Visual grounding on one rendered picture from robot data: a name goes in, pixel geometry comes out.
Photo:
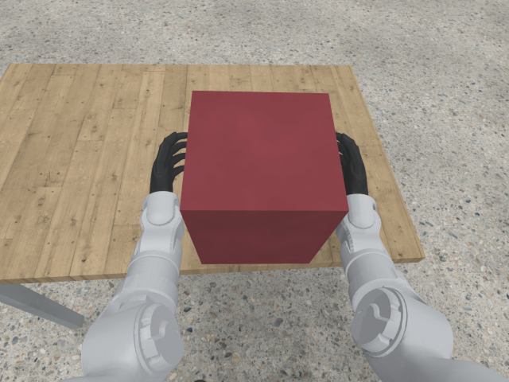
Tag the robot left upper arm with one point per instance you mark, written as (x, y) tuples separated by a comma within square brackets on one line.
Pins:
[(140, 344)]

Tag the table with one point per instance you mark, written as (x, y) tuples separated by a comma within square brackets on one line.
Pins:
[(77, 147)]

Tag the robot left hand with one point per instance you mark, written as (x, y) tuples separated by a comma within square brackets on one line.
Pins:
[(163, 173)]

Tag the robot right forearm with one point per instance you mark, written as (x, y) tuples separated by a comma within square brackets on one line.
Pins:
[(366, 262)]

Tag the robot right upper arm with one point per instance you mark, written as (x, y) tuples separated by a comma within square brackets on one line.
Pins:
[(405, 340)]

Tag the carton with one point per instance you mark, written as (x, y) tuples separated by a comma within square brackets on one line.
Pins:
[(262, 182)]

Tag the robot left forearm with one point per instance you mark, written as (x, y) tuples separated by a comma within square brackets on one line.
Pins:
[(155, 264)]

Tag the robot right hand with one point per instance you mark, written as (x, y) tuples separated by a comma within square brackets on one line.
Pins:
[(354, 173)]

